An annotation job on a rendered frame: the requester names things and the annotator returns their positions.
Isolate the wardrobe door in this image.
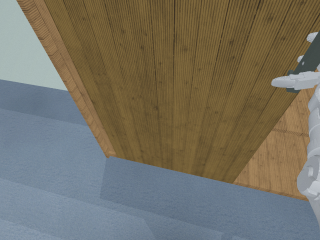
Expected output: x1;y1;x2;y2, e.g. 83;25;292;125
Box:
44;0;320;184
33;0;115;152

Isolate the robot right upper arm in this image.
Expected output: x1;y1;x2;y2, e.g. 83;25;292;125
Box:
297;155;320;230

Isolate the right robot hand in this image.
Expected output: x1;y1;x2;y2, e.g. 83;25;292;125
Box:
271;32;320;90

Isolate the right robot forearm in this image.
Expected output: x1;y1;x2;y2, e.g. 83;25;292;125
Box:
307;82;320;160

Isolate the handle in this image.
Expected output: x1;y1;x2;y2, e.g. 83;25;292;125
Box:
286;30;320;94

